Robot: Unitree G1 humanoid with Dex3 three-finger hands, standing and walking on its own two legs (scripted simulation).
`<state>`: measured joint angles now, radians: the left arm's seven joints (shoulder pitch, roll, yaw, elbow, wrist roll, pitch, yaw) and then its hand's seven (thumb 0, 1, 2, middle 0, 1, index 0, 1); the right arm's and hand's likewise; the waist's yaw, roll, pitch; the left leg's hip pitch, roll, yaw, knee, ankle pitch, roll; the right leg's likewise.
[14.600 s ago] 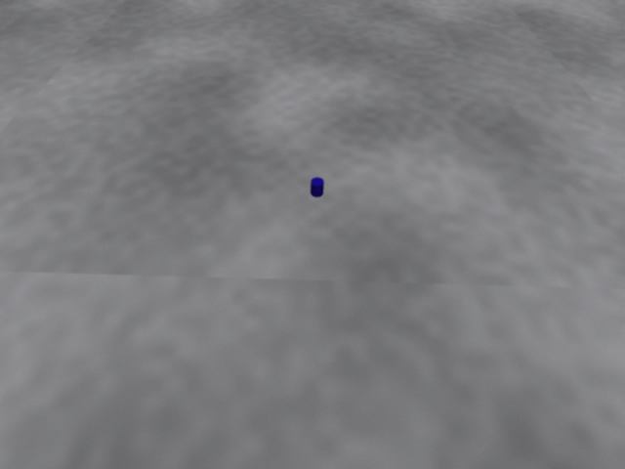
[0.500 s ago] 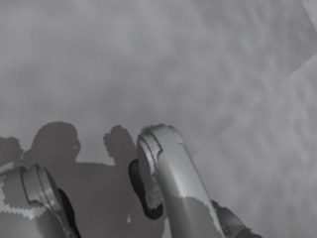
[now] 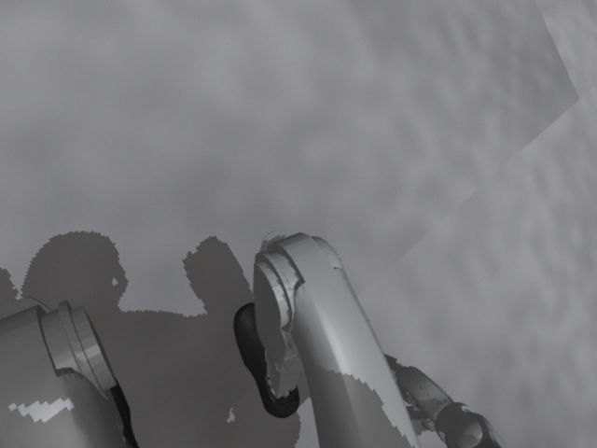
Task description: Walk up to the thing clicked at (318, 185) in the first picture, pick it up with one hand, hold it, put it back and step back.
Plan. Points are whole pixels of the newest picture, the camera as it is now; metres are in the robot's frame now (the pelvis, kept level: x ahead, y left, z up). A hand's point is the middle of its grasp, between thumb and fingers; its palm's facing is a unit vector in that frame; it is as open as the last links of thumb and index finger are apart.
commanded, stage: rest palm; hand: left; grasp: from above
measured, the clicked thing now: out of the picture +0.45 +0.35 -0.27
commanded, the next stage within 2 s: close in 0.62 s
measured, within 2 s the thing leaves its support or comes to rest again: neither
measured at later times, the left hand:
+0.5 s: hand out of the picture +0.43 +0.33 -0.25, palm faces -0.44 -0.16 -0.88, open 14.2 cm
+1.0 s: hand out of the picture +0.43 +0.34 -0.24, palm faces -0.44 -0.16 -0.89, open 13.5 cm
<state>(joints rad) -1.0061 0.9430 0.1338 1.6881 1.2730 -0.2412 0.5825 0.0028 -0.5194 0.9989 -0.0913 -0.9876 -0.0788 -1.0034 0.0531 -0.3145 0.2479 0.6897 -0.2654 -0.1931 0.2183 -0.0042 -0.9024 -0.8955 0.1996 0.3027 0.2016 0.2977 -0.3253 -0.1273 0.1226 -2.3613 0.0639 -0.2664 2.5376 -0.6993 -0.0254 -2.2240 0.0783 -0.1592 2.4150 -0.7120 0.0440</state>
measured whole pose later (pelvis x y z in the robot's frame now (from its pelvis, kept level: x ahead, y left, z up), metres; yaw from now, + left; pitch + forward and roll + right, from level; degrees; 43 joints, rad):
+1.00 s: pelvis +0.00 +0.00 +0.00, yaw -1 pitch +26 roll -13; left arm -1.02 1.01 0.13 1.72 1.26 -0.23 0.60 0.00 -0.42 0.96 -0.17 -0.95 -0.15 -0.97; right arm 0.06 -0.35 0.28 0.68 -0.27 -0.24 0.24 0.00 -0.90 -0.90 0.20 0.30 0.20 0.30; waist -0.35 -0.15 0.17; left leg -2.36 0.07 -0.29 2.55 -0.70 -0.03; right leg -2.22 0.09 -0.17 2.41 -0.69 0.05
